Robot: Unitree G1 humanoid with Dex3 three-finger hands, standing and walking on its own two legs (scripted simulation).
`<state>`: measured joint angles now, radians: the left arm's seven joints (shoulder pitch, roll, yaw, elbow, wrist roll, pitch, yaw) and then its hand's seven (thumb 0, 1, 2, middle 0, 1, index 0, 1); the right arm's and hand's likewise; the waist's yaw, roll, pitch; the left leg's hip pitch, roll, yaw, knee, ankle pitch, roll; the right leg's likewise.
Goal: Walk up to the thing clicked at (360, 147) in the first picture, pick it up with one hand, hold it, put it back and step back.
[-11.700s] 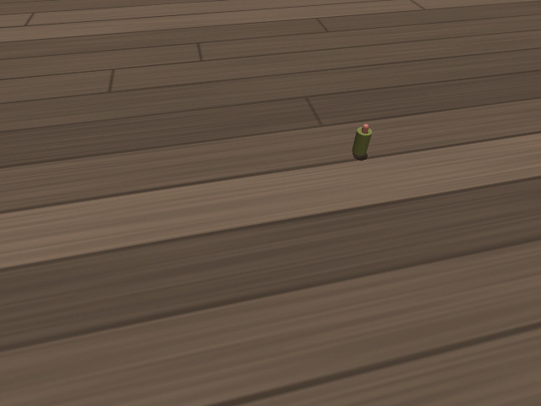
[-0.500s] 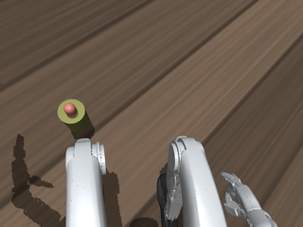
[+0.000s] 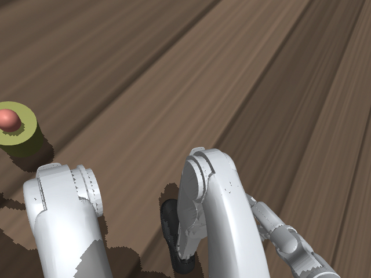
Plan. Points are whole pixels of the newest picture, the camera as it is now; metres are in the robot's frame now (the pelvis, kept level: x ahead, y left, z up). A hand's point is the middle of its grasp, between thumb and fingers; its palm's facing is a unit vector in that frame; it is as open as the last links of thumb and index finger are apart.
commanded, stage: close in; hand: left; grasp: from the side
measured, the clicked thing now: (15, 129) +0.41 +0.27 -0.20
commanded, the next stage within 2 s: rest palm in 0.58 s
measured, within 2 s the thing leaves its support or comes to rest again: leaves its support in 1.24 s
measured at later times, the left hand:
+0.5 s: hand (2, 138) +0.39 +0.28 -0.17, palm faces +0.18 -0.98 +0.05, open 17.4 cm
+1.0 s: hand (15, 133) +0.40 +0.26 -0.19, palm faces +0.23 -0.97 +0.02, open 14.5 cm
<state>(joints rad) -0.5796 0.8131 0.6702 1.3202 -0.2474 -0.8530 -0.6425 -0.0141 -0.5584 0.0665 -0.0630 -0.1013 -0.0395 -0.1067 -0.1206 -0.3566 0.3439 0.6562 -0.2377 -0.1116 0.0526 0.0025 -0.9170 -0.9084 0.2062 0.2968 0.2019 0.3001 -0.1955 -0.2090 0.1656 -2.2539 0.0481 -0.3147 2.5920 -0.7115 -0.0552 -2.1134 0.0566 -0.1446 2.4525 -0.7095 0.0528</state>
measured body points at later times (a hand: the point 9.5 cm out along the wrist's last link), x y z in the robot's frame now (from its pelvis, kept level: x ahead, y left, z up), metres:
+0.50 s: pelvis -0.02 +0.01 -0.01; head +0.19 +0.18 +0.34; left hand +0.37 +0.33 -0.17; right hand +0.16 -0.24 -0.04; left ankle +0.07 +0.14 -0.26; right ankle +0.11 -0.13 -0.26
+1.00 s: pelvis -0.02 +0.02 -0.01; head +0.20 +0.20 +0.32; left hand +0.38 +0.32 -0.19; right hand +0.15 -0.23 -0.04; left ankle +0.07 +0.14 -0.26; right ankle +0.11 -0.13 -0.26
